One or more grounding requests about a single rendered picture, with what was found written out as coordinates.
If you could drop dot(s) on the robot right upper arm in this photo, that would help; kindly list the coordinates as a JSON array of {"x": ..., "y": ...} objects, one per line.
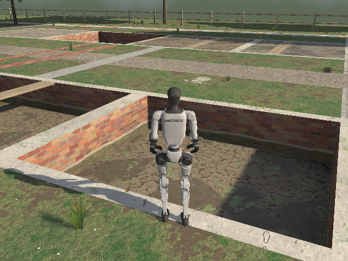
[{"x": 192, "y": 124}]

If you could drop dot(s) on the right robot shin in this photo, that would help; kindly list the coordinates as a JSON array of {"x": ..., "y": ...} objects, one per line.
[{"x": 185, "y": 201}]

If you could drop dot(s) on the robot left upper arm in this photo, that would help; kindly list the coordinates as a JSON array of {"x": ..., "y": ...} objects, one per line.
[{"x": 155, "y": 124}]

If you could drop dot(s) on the robot right hand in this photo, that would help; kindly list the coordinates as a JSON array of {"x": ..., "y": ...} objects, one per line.
[{"x": 193, "y": 151}]

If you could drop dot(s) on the robot left forearm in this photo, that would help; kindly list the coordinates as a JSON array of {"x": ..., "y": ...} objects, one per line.
[{"x": 152, "y": 142}]

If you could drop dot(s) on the robot shin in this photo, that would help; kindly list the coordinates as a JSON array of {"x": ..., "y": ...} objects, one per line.
[
  {"x": 185, "y": 201},
  {"x": 164, "y": 197}
]

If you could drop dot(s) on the robot left hand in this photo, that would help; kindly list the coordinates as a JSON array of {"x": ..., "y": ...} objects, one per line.
[{"x": 157, "y": 147}]

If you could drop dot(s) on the robot right forearm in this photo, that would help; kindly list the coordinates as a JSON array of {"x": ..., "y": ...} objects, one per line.
[{"x": 195, "y": 143}]

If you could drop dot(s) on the left robot shin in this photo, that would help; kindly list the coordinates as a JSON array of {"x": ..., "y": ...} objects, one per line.
[{"x": 164, "y": 197}]

